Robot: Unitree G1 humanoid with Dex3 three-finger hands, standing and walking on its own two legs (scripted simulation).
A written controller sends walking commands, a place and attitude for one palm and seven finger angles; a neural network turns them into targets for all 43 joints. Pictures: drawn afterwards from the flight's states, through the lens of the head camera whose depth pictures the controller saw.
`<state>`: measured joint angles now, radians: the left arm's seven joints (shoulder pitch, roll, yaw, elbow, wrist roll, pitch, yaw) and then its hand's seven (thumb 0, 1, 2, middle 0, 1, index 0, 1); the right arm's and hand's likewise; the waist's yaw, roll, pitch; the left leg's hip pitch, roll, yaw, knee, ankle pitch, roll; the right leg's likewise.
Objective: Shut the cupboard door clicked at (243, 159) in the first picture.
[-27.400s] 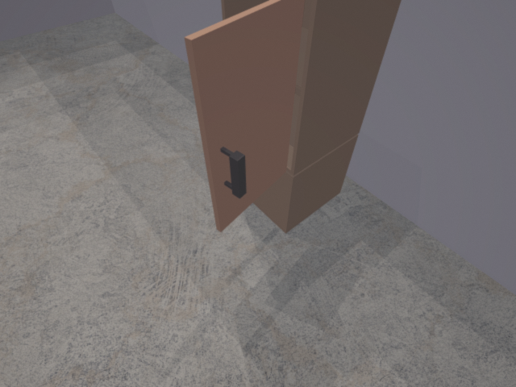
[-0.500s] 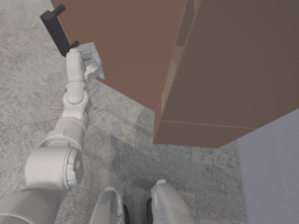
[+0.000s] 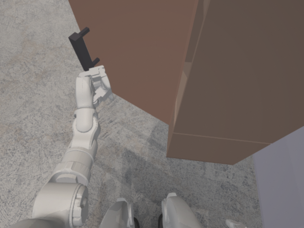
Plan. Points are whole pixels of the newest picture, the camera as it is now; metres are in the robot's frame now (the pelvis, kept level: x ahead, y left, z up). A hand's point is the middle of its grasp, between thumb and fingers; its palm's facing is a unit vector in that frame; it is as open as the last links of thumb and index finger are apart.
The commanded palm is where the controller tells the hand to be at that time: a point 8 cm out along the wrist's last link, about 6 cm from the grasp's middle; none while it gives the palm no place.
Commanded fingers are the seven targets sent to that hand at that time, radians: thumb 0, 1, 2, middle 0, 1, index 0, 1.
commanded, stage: draw the hand back to the body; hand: left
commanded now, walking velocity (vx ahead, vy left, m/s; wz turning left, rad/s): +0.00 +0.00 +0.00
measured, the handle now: (87, 50) +0.64 +0.17 +0.02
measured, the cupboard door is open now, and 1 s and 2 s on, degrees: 64 64 64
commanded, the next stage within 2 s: step back with the hand held close in 1.42 s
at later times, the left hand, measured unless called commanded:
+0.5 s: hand (43, 126) +0.32 +0.17 +0.16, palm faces +0.03 -0.98 -0.20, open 3.1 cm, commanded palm +0.29 +0.23 +0.18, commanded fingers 0.00 0.90 0.90 -0.92 -1.08 -0.92 -1.08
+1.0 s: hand out of the picture +0.23 +0.30 +0.26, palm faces +0.43 -0.81 -0.40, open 5.8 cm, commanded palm +0.17 +0.34 +0.29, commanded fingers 0.00 0.90 0.90 -0.23 -0.33 -0.23 -0.33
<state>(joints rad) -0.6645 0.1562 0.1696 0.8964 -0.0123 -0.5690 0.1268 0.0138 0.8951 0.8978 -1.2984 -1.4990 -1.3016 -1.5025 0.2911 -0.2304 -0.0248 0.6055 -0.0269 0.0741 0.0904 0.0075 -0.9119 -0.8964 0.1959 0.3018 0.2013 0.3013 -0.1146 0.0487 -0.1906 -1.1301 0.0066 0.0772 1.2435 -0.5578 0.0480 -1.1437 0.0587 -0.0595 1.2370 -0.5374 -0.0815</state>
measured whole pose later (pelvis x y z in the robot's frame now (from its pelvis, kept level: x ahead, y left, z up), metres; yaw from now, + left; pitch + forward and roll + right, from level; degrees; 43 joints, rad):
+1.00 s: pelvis +0.04 +0.04 +0.12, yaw +2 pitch -2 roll -1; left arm 0.44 0.38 0.28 -0.38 -0.09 0.00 0.11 0.01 0.89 0.90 -0.50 -0.62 -0.50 -0.62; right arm 0.21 -0.22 0.04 0.59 0.03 -0.02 -0.05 0.02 -0.91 -0.90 0.20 0.30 0.20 0.30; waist 0.07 0.08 -0.02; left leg -0.11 -0.07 0.04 0.43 -0.28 0.09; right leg -0.10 0.03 -0.04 0.39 -0.25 -0.01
